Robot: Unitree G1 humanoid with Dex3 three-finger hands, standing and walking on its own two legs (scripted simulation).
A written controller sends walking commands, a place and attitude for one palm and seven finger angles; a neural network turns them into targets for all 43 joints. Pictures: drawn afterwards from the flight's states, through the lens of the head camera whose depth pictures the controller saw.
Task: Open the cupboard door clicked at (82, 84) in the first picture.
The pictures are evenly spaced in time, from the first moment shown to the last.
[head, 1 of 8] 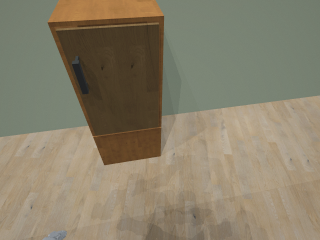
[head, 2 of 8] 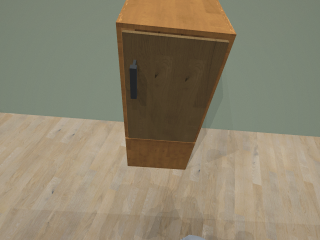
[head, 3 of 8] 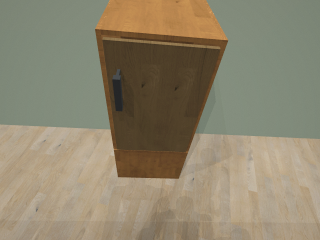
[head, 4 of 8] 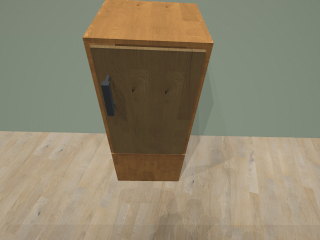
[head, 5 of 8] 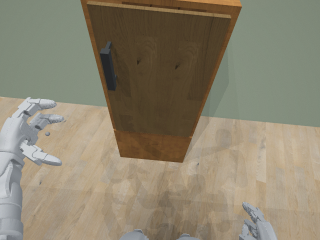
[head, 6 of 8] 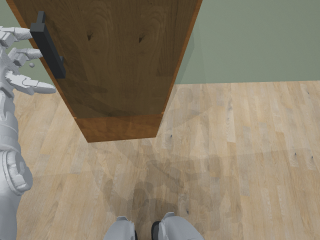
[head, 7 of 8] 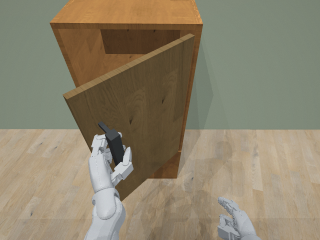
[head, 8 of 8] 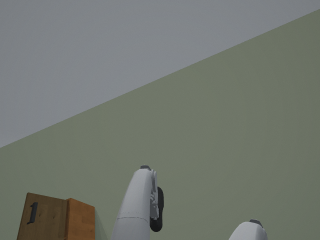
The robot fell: yes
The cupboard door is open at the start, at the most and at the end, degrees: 0 78 78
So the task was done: no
